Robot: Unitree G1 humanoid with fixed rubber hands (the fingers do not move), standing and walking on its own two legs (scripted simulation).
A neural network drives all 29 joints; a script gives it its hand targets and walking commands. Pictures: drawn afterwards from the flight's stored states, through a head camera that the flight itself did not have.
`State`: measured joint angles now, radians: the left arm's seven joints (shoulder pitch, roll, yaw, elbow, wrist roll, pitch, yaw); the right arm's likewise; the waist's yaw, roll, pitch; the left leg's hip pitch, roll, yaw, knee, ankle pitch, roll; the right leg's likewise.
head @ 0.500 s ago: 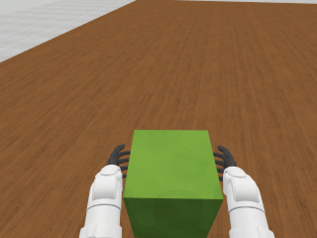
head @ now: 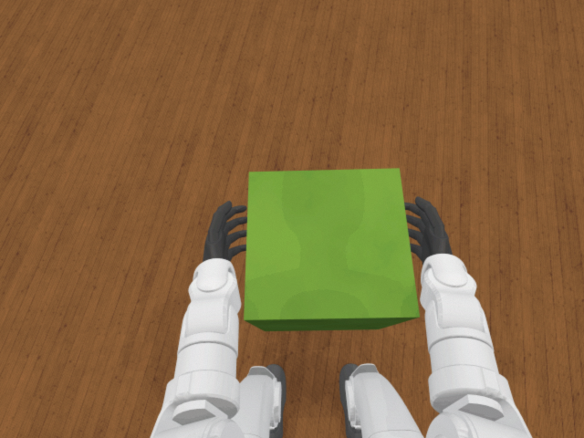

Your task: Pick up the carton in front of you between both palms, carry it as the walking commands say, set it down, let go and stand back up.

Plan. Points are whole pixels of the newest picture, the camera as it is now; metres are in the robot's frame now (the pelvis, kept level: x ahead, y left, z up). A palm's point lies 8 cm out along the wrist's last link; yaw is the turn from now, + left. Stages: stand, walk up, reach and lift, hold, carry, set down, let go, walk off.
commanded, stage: set down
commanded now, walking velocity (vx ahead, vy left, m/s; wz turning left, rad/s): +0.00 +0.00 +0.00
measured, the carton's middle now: (322, 261) +0.37 -0.02 -0.15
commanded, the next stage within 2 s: none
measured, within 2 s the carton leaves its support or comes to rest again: rests again in 1.86 s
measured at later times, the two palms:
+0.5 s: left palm (249, 246) +0.41 +0.11 -0.21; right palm (413, 244) +0.41 -0.19 -0.21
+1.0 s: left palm (268, 248) +0.45 +0.09 -0.37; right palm (400, 245) +0.45 -0.21 -0.37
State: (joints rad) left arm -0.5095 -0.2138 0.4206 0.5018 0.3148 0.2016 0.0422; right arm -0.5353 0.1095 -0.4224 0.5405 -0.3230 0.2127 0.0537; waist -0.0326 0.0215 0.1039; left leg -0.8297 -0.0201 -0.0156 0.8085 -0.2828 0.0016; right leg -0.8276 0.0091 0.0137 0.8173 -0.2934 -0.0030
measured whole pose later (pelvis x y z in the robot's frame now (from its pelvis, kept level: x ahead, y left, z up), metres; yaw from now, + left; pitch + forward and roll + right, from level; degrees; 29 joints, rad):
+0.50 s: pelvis -0.03 +0.00 -0.14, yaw +0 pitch +40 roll +1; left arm -0.80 -0.15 0.48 0.58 0.24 0.25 0.09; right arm -0.84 0.01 -0.45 0.65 -0.25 0.27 0.02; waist -0.04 0.04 -0.17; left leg -1.66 -0.05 -0.03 1.41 -0.44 -0.02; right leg -1.67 0.02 0.03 1.43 -0.45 0.00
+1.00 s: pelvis -0.05 -0.01 -0.26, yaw +1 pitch +46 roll +2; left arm -1.11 -0.05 0.47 0.66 0.18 0.27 0.14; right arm -1.15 -0.14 -0.40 0.75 -0.17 0.30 0.00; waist -0.05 0.05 -0.02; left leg -2.11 -0.06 -0.02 1.81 -0.51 -0.04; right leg -2.12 0.03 0.03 1.84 -0.52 0.00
